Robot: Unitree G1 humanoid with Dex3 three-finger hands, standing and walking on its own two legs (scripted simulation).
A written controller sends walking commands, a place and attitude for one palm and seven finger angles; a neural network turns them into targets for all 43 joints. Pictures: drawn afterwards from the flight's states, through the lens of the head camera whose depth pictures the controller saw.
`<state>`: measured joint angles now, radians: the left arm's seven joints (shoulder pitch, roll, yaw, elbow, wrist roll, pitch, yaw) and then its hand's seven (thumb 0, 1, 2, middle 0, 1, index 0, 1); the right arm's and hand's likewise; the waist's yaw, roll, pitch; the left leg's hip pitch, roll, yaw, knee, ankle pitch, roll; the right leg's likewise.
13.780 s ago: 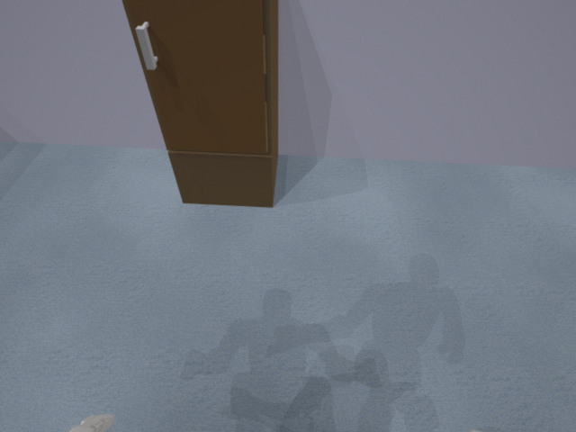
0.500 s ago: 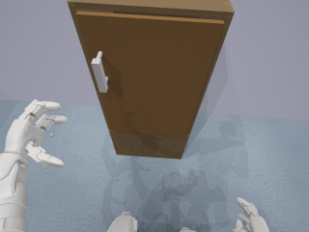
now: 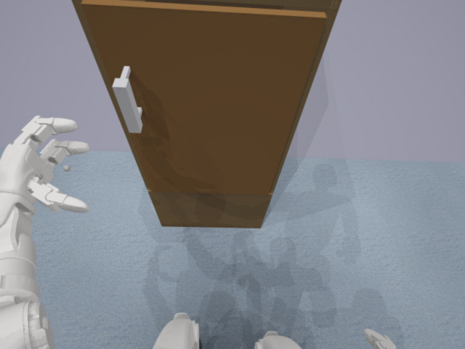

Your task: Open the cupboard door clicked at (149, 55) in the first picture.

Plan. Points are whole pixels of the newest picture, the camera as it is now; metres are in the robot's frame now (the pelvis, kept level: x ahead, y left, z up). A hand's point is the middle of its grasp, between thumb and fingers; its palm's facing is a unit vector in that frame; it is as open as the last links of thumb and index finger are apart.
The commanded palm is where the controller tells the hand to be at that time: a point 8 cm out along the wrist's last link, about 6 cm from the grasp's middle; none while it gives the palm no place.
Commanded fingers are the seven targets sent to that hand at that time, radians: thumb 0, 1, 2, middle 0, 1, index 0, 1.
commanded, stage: move the hooked fingers beside the handle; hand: left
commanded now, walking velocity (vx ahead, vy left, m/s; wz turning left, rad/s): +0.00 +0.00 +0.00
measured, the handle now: (131, 100) +0.56 +0.22 +0.06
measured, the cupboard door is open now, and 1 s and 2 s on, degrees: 0 0 0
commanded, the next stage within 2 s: slide the fingers in behind the handle in 1.66 s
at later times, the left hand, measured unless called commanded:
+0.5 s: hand (75, 133) +0.46 +0.29 +0.07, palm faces +0.00 -1.00 -0.01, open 14.0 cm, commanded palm +0.45 +0.33 +0.07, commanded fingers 0.00 -0.50 0.30 -0.30 -1.20 -0.30 -1.20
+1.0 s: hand (89, 107) +0.52 +0.28 +0.07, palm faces +0.00 -1.00 -0.02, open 14.0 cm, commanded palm +0.50 +0.32 +0.06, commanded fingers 0.00 -0.50 0.30 -0.30 -1.20 -0.30 -1.20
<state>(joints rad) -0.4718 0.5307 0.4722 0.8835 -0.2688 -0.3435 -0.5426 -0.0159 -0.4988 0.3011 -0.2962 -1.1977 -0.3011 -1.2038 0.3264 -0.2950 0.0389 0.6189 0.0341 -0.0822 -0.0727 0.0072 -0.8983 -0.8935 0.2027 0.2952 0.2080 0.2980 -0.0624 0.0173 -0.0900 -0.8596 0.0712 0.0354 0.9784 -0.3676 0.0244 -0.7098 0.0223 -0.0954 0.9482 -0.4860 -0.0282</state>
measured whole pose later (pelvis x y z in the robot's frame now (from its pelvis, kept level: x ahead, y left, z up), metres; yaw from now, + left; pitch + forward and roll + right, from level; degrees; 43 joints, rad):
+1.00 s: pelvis +0.00 +0.02 -0.02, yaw -3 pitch +24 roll -5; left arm -0.95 0.80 0.54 1.25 -0.09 -0.32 -0.47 -0.02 -0.50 0.30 -0.30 -1.20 -0.30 -1.20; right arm 0.41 -0.29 0.07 0.61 0.00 0.07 -0.04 0.00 -0.90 -0.89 0.20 0.30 0.21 0.30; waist -0.19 0.03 -0.09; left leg -1.10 0.10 0.04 1.09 -0.41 0.05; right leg -0.94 0.05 -0.08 1.01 -0.49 -0.01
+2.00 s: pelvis +0.00 +0.01 -0.02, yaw -2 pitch +23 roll -6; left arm -0.94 0.73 0.48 1.22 -0.12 -0.33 -0.45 -0.02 -0.50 0.30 -0.30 -1.20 -0.30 -1.20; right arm 0.37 -0.29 0.06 0.63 0.01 0.08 -0.04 0.00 -0.90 -0.89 0.20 0.30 0.21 0.30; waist -0.17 0.03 -0.10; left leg -1.11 0.10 0.01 1.11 -0.42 0.04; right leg -0.93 0.05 -0.10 1.03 -0.51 -0.02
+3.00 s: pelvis +0.01 +0.01 -0.02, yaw +1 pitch +22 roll -5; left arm -0.93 0.53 0.32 1.17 -0.16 -0.38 -0.22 -0.02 -0.50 0.30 -0.29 -1.20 -0.11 -1.19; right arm 0.37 -0.26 0.03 0.70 -0.02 0.04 0.00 0.00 -0.90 -0.89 0.20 0.30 0.21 0.30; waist -0.12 0.03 -0.11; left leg -1.08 0.06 -0.02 1.09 -0.41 0.03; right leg -0.89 0.03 -0.13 1.02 -0.52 -0.02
